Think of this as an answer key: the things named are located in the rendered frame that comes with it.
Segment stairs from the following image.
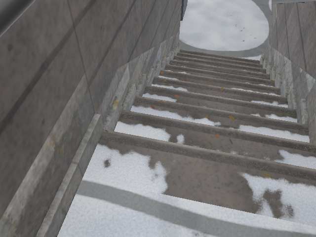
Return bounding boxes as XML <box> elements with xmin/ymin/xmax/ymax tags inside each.
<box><xmin>114</xmin><ymin>49</ymin><xmax>316</xmax><ymax>170</ymax></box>

